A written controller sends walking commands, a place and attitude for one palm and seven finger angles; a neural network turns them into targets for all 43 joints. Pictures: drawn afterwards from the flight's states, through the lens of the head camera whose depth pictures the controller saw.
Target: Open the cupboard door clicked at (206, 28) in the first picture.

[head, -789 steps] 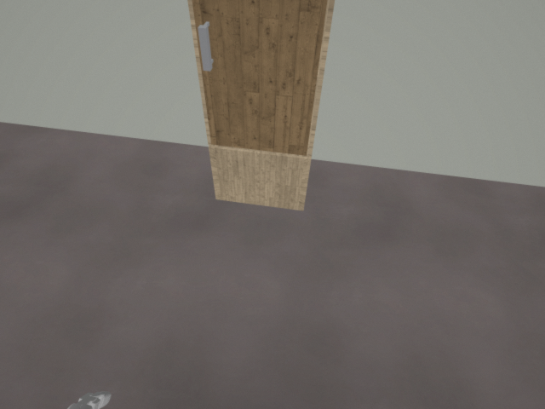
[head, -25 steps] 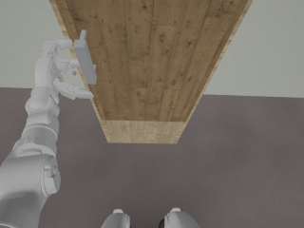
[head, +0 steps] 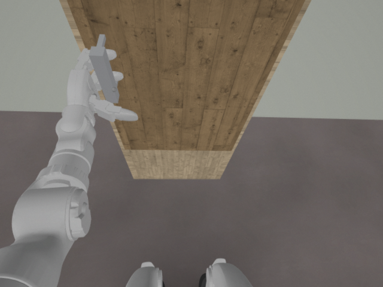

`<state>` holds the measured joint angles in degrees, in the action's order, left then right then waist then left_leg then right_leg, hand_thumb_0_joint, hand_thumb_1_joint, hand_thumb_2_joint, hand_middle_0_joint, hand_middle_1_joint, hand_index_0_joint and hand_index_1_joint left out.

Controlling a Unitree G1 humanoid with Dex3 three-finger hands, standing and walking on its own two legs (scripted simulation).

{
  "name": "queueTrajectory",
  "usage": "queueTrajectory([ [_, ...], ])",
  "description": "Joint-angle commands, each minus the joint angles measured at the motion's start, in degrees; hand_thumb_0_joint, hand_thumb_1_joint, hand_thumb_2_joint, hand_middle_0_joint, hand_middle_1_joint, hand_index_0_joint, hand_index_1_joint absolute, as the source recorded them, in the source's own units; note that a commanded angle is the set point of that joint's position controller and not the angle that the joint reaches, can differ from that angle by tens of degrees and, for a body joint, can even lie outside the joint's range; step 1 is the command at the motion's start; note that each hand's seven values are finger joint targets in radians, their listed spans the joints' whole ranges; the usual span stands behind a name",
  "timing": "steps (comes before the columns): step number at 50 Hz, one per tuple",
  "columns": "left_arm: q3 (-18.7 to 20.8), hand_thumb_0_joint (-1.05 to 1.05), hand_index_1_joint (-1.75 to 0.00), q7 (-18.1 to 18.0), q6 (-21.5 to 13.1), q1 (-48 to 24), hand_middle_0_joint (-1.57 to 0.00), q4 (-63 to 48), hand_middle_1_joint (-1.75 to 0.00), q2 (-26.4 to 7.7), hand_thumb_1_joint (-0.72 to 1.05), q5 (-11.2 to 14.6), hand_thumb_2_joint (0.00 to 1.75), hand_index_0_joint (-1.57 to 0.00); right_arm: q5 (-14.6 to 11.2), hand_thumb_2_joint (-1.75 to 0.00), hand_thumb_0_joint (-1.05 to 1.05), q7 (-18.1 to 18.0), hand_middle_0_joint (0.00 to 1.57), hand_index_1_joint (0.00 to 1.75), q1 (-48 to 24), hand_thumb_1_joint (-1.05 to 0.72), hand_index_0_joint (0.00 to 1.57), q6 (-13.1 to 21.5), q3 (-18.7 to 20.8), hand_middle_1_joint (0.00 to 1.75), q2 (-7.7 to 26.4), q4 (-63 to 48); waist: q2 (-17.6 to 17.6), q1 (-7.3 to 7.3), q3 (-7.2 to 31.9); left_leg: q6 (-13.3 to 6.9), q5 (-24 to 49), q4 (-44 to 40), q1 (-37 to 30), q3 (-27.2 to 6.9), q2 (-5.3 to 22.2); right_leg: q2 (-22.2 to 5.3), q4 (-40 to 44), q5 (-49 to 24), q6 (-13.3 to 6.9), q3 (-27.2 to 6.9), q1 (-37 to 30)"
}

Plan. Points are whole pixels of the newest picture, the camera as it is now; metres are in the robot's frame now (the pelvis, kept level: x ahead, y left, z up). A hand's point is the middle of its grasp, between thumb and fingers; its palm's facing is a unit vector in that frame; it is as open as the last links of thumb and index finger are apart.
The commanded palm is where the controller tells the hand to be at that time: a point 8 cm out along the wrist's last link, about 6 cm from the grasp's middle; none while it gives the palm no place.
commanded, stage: slide the fingers in behind the handle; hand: left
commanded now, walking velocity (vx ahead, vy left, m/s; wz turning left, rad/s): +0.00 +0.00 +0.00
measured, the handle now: (107, 70) +0.55 +0.15 +0.08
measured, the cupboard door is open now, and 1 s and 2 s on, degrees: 0 0 35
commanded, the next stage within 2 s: close the thumb around the handle in 0.16 s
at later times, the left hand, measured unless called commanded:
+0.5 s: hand (115, 86) +0.51 +0.13 +0.08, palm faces -0.04 -1.00 -0.01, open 12.2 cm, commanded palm +0.49 +0.18 +0.08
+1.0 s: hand (116, 85) +0.51 +0.13 +0.08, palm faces -0.03 -1.00 +0.00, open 5.6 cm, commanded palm +0.49 +0.18 +0.08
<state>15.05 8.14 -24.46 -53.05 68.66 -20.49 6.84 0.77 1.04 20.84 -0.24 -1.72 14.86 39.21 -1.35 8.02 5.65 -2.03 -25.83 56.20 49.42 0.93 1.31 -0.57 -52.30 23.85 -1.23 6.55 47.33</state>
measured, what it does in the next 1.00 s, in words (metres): stands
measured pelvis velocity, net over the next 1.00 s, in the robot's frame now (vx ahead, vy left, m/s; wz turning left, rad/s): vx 0.00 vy -0.01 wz -0.03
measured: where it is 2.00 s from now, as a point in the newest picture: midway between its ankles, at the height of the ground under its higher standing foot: outside the picture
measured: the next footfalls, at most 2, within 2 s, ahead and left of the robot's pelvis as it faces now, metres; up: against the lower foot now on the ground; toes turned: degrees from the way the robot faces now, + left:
none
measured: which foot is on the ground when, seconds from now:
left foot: down 0.00-1.00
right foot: down 0.00-1.00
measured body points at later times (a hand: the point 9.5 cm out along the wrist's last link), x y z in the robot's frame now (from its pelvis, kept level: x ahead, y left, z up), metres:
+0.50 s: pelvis -0.01 -0.01 +0.00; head +0.11 +0.00 +0.43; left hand +0.50 +0.19 +0.09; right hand -0.02 -0.27 -0.11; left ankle +0.01 +0.09 -0.68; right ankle +0.01 -0.11 -0.68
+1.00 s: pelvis +0.00 -0.01 +0.00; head +0.12 +0.00 +0.44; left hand +0.50 +0.19 +0.09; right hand +0.01 -0.26 -0.12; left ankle +0.01 +0.09 -0.68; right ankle +0.01 -0.11 -0.68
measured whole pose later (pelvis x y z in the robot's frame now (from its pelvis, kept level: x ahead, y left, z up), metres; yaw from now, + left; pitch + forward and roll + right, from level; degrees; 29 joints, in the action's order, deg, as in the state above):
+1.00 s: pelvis +0.00 -0.01 +0.00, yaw -2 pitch +19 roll -2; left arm 19.2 9.6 -24.1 -50.6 66.4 -22.4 5.4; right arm 0.4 0.9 22.7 -2.1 -1.8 14.8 36.3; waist -1.8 8.7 6.1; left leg -1.7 -26.0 55.2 48.6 2.6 2.3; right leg 0.6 -52.0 23.6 -1.5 4.7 47.7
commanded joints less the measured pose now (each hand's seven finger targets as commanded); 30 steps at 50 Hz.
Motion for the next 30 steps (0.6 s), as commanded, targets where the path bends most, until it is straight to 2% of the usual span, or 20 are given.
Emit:
queueTrajectory([
  [1, 0.58, 0.0, -1.2, -0.57, -4.08, -30.55, -0.3, -13.07, -1.2, -10.41, -0.5, -2.63, 0.3, -0.3, 0.29, -0.9, 0.0, -0.36, 0.2, 0.3, 9.87, -0.9, 0.2, 0.95, 3.09, 0.3, 9.45, -3.77, -5.38, 3.4, 24.87, 0.61, 21.64, -5.88, -20.4, -4.91, -0.91, 3.12, 4.34, -17.26, -0.34, -3.77, -5.43],
  [3, 1.18, 0.0, -1.2, -0.01, -4.91, -29.19, -0.3, -13.83, -1.2, -11.94, -0.5, -3.52, 0.3, -0.3, 0.37, -0.9, 0.0, -0.15, 0.2, 0.3, 10.05, -0.9, 0.2, 0.59, 3.26, 0.3, 9.71, -4.0, -6.49, 2.76, 26.16, 0.9, 22.25, -5.67, -21.42, -4.93, -0.59, 3.13, 4.15, -17.27, -0.39, -3.87, -5.19],
  [4, -0.18, 0.0, -1.2, 0.53, -4.94, -28.75, -0.3, -13.77, -1.2, -10.07, -0.5, -3.25, 0.3, -0.3, 0.29, -0.9, 0.0, -0.08, 0.2, 0.3, 9.91, -0.9, 0.2, 0.48, 3.3, 0.3, 9.61, -4.37, -6.47, 3.09, 26.37, 0.91, 22.15, -5.71, -22.0, -4.76, -0.56, 3.25, 4.37, -17.27, -0.41, -3.92, -5.1],
  [5, 0.29, 0.0, -1.2, 0.99, -4.73, -27.91, -0.3, -13.16, -1.2, -10.23, -0.5, -2.83, 0.3, -0.3, 0.24, -0.9, 0.0, -0.16, 0.2, 0.3, 9.92, -0.9, 0.2, 0.41, 3.37, 0.3, 9.83, -4.48, -5.64, 2.95, 26.21, 0.86, 21.29, -5.67, -21.56, -4.59, -0.5, 3.31, 4.64, -16.91, -0.45, -4.0, -5.3],
  [6, 0.61, 0.0, -1.2, 1.44, -4.72, -28.79, -0.3, -13.24, -1.2, -10.36, -0.5, -2.02, 0.3, -0.3, 0.2, -0.9, 0.0, -0.37, 0.2, 0.3, 10.22, -0.9, 0.2, 0.38, 3.34, 0.3, 9.94, -4.69, -4.79, 3.44, 26.45, 0.66, 21.49, -5.72, -21.48, -4.71, -0.58, 3.41, 4.64, -17.29, -0.41, -3.96, -6.03],
  [7, 1.38, 0.0, -1.2, 1.74, -4.42, -29.16, -0.3, -13.66, -1.2, -11.0, -0.5, -1.41, 0.3, -0.3, 0.03, -0.9, 0.0, -0.5, 0.2, 0.3, 10.15, -0.9, 0.2, 0.25, 3.51, 0.3, 10.13, -4.52, -5.08, 3.24, 27.48, 0.76, 20.99, -5.78, -21.63, -4.51, -0.49, 3.43, 4.89, -17.44, -0.24, -4.18, -6.5],
  [8, 2.34, 0.0, -1.2, 1.97, -3.76, -28.65, -0.3, -12.59, -1.2, -11.4, -0.5, -0.65, 0.3, -0.3, -0.16, -0.9, 0.0, -0.66, 0.2, 0.3, 10.23, -0.9, 0.2, 0.16, 3.47, 0.3, 10.21, -4.56, -3.59, 3.14, 26.93, 0.69, 19.88, -5.95, -20.29, -4.19, -0.57, 3.48, 5.2, -17.23, -0.16, -4.21, -7.45],
  [9, 4.69, 0.0, -1.2, 1.89, -3.17, -28.16, -0.3, -11.56, -1.2, -13.93, -0.5, -0.16, 0.3, -0.3, -0.2, -0.9, 0.0, -0.88, 0.2, 0.3, 10.45, -0.9, 0.2, 0.05, 3.36, 0.3, 10.45, -4.56, -2.73, 2.58, 26.15, 0.54, 18.93, -6.13, -18.15, -3.77, -0.73, 3.47, 5.42, -17.53, -0.12, -4.63, -9.23],
  [10, 4.55, 0.0, -1.2, 1.95, -2.65, -27.9, -0.3, -11.67, -1.2, -13.86, -0.5, -0.06, 0.3, -0.3, -0.3, -0.9, 0.0, -0.96, 0.2, 0.3, 10.45, -0.9, 0.2, 0.0, 3.24, 0.3, 10.34, -4.85, -2.12, 2.65, 26.07, 0.35, 18.26, -6.34, -16.89, -3.48, -0.92, 3.44, 5.54, -17.77, -0.01, -4.83, -10.35],
  [11, 6.6, 0.0, -1.2, 1.58, -2.64, -27.26, -0.3, -11.43, -1.2, -16.23, -0.5, -0.34, 0.3, -0.3, -0.19, -0.9, 0.0, -1.17, 0.2, 0.3, 10.8, -0.9, 0.2, -0.03, 3.25, 0.3, 10.51, -5.1, -2.74, 1.99, 25.84, 0.31, 18.88, -6.32, -16.6, -3.61, -0.98, 3.44, 5.16, -18.03, -0.19, -4.7, -10.43],
  [12, 4.65, 0.0, -1.2, 1.5, -2.7, -27.78, -0.3, -12.12, -1.2, -14.61, -0.5, -0.97, 0.3, -0.3, -0.22, -0.9, 0.0, -1.01, 0.2, 0.3, 10.62, -0.9, 0.2, -0.05, 2.99, 0.3, 10.06, -5.17, -4.15, 2.46, 25.36, 0.3, 18.92, -6.43, -16.84, -3.35, -0.96, 3.32, 5.33, -18.08, 0.03, -4.8, -9.46],
  [13, 5.24, 0.0, -1.2, 1.14, -2.88, -27.39, -0.3, -12.18, -1.2, -15.6, -0.5, -1.72, 0.3, -0.3, -0.12, -0.9, 0.0, -0.97, 0.2, 0.3, 10.99, -0.9, 0.2, -0.12, 3.17, 0.3, 10.05, -4.89, -3.45, 2.42, 24.97, 0.26, 19.22, -6.23, -16.66, -3.44, -0.77, 3.29, 5.21, -18.14, 0.07, -4.72, -9.17],
  [15, 4.07, 0.0, -1.21, 1.08, -3.08, -26.89, -0.31, -12.91, -1.21, -14.98, -0.39, -2.45, 0.35, -0.31, -0.15, -0.9, 0.0, -0.88, 0.2, 0.3, 10.98, -0.9, 0.2, -0.28, 3.17, 0.3, 9.85, -5.24, -2.74, 2.77, 24.17, -0.01, 17.66, -6.09, -15.22, -2.99, -0.85, 3.22, 5.59, -17.55, 0.24, -5.25, -9.5],
  [17, 3.95, 0.0, -1.22, 1.14, -3.42, -27.37, -0.32, -12.74, -1.22, -15.11, -0.28, -2.48, 0.4, -0.32, -0.21, -0.9, 0.0, -0.93, 0.2, 0.3, 10.96, -0.9, 0.2, -0.32, 3.17, 0.3, 9.85, -5.24, -4.49, 2.93, 24.09, 0.02, 16.96, -6.12, -15.57, -2.83, -0.93, 3.21, 5.77, -16.97, 0.17, -5.39, -9.05],
  [18, 4.26, 0.0, -1.23, 1.24, -3.04, -26.68, -0.32, -11.45, -1.23, -15.13, -0.22, -2.31, 0.42, -0.32, -0.23, -0.9, 0.0, -0.93, 0.2, 0.3, 11.11, -0.9, 0.2, -0.35, 3.22, 0.3, 10.03, -5.12, -3.28, 3.05, 23.33, 0.03, 15.97, -6.26, -15.0, -2.92, -0.84, 3.29, 6.01, -16.09, 0.15, -5.32, -8.92],
  [21, 7.31, 0.0, -1.25, 1.88, -2.84, -26.68, -0.33, -12.46, -1.25, -18.95, -0.05, -1.48, 0.49, -0.33, -0.36, -0.9, 0.0, -1.41, 0.2, 0.3, 11.4, -0.9, 0.2, -0.35, 3.28, 0.3, 10.48, -5.61, -3.28, 2.26, 25.58, -0.18, 16.68, -6.14, -14.35, -2.45, -1.11, 3.26, 5.9, -17.85, 0.07, -5.95, -12.01],
  [22, 4.97, 0.0, -1.25, 2.39, -2.81, -27.29, -0.34, -12.96, -1.25, -16.5, 0.0, -1.56, 0.52, -0.34, -0.42, -0.9, 0.0, -1.32, 0.2, 0.3, 11.16, -0.9, 0.2, -0.3, 3.1, 0.3, 10.07, -5.68, -5.88, 2.45, 26.55, 0.1, 17.33, -6.33, -15.8, -2.62, -1.13, 3.19, 5.64, -17.95, 0.06, -5.72, -11.05],
  [23, 4.96, 0.0, -1.26, 2.53, -2.81, -27.51, -0.34, -13.39, -1.26, -16.0, 0.06, -1.35, 0.54, -0.34, -0.4, -0.9, 0.0, -1.32, 0.2, 0.3, 11.05, -0.9, 0.2, -0.26, 3.28, 0.3, 10.05, -5.43, -6.09, 2.57, 26.53, 0.16, 17.49, -6.03, -16.57, -2.6, -0.93, 3.18, 5.79, -17.65, 0.05, -5.56, -10.03],
  [26, 6.81, 0.0, -1.28, 2.68, -2.62, -25.85, -0.35, -12.47, -1.28, -18.02, 0.23, -0.79, 0.61, -0.35, -0.31, -0.9, 0.0, -1.49, 0.2, 0.3, 11.59, -0.9, 0.2, -0.33, 3.15, 0.3, 10.4, -5.59, -3.07, 2.31, 25.29, -0.12, 17.69, -6.2, -15.06, -2.7, -0.86, 3.44, 5.8, -18.2, 0.08, -5.54, -11.39],
  [30, 5.98, 0.0, -1.3, 2.76, -2.96, -25.05, -0.37, -14.74, -1.3, -16.76, 0.45, -0.86, 0.71, -0.37, -0.39, -0.9, 0.0, -1.26, 0.2, 0.3, 11.08, -0.9, 0.2, -0.32, 3.42, 0.3, 10.14, -5.9, -4.97, 1.77, 26.75, 0.13, 19.08, -6.21, -16.63, -2.42, -0.8, 3.31, 5.75, -19.42, 0.1, -5.62, -11.54],
])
